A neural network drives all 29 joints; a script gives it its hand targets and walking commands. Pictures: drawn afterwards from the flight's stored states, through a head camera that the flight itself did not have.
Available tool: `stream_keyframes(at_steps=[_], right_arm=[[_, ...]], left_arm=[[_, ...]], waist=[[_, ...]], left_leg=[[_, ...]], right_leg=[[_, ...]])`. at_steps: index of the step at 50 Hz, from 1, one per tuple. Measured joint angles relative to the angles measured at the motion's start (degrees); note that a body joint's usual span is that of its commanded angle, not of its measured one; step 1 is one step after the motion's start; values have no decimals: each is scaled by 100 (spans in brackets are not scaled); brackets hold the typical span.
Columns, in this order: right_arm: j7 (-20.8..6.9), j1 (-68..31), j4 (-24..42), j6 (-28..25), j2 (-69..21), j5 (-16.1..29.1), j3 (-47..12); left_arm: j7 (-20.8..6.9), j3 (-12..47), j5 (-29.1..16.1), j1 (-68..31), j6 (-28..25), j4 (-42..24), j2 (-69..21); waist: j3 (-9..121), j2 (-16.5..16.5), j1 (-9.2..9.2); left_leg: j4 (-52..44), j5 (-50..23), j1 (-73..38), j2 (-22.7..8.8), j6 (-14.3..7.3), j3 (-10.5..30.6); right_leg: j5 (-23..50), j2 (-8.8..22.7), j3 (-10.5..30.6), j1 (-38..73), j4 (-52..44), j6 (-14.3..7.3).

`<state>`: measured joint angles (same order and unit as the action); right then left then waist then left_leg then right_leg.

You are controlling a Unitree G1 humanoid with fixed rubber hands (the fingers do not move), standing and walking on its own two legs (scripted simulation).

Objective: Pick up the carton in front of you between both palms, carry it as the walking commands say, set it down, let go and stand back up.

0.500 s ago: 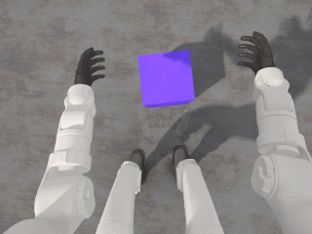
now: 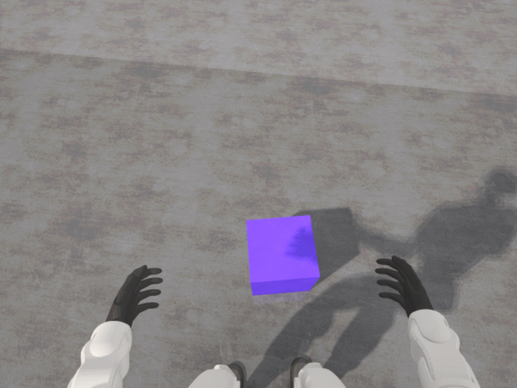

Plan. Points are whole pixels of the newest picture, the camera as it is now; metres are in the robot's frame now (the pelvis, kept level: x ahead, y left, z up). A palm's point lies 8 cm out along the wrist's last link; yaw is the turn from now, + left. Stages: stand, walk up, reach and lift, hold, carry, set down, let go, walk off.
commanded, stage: let go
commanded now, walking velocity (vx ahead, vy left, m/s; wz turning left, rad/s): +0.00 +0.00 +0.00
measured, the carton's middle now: (279, 257) +0.46 -0.04 -0.64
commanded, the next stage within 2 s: stand in 0.64 s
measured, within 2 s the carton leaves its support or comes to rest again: neither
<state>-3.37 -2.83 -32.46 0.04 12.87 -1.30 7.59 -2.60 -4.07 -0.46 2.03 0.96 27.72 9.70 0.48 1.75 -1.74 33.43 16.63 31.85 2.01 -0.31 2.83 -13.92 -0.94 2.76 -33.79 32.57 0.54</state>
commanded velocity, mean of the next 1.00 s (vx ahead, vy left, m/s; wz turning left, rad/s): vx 0.00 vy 0.00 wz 0.00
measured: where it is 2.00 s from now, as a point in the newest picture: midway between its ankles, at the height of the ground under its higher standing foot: outside the picture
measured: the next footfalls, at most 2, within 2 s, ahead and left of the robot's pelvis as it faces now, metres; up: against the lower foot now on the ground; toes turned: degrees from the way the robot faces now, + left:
none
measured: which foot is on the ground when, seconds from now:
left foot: down 0.00-1.00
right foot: down 0.00-1.00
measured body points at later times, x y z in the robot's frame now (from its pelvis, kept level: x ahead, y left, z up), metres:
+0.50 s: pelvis +0.02 +0.00 +0.01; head +0.03 +0.00 +0.46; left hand +0.19 +0.23 -0.06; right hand +0.19 -0.24 -0.06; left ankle -0.02 +0.11 -0.73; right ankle +0.01 -0.12 -0.73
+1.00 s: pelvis +0.03 +0.00 +0.01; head +0.04 +0.00 +0.46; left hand +0.18 +0.29 -0.09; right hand +0.17 -0.30 -0.08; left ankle -0.02 +0.11 -0.73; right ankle +0.01 -0.12 -0.73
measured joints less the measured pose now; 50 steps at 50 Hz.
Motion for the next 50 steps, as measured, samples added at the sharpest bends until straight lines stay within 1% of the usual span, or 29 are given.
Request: stream_keyframes(at_steps=[3, 7, 14, 21, 27, 32, 35, 37, 43, 50], right_arm=[[20, 524, 179, -22, -30, 17, -122], [28, 1093, 393, 38, -67, 33, -282], [-59, 1577, 658, 376, -65, 70, -461], [-110, 1599, 822, 712, -16, 103, -523], [-94, 1570, 862, 806, -41, 63, -518], [47, 1661, 724, 619, -15, 148, -537], [213, 1619, 331, 456, 101, -7, -576], [275, 1604, 102, 365, 225, -69, -545], [330, 1628, -293, 195, 566, -89, -443], [393, 1555, -531, 119, 683, -77, -451]], left_arm=[[-33, 89, -41, 443, -27, -83, 61], [-87, 159, -63, 896, 4, -161, 162], [-143, 201, -3, 1117, 292, -223, 268], [-142, 181, 125, 981, 605, -281, 208], [-152, 155, 166, 999, 691, -312, 183], [62, 250, 165, 988, 1044, -525, 228], [254, 262, 222, 892, 711, -65, 399], [311, 207, 261, 856, 503, 256, 542], [306, 126, 287, 835, 147, 953, 854], [340, 187, 281, 763, 7, 1383, 934]], waist=[[-79, 17, 5], [-155, 2, 56], [-334, -100, 147], [-548, -124, 170], [-638, -103, 169], [-596, -66, 157], [-331, -98, 150], [-215, -119, 156], [-102, -157, 184], [-99, -180, 207]], left_leg=[[-294, -33, -657, -8, -14, 15], [-643, -75, -1452, -25, -24, 42], [-841, -28, -2347, -57, -23, 61], [-770, 62, -2706, -91, -12, 40], [-777, 69, -2824, -90, -10, 32], [-641, 124, -2766, -63, -13, 86], [-452, 193, -2448, -42, -2, 91], [-341, 245, -2277, -41, -2, 93], [-242, 324, -2093, -53, -6, 100], [-289, 356, -2137, -53, -12, 114]], right_leg=[[31, 7, -8, 665, -301, 3], [70, 9, -26, 1468, -655, -1], [20, -14, -44, 2361, -846, -23], [-46, -51, -26, 2718, -793, -39], [-71, -50, -18, 2816, -762, -41], [-143, -28, -75, 2785, -640, -44], [-233, -15, -85, 2457, -423, -31], [-284, -19, -89, 2287, -316, -34], [-344, -36, -98, 2116, -244, -45], [-384, -34, -111, 2164, -288, -51]])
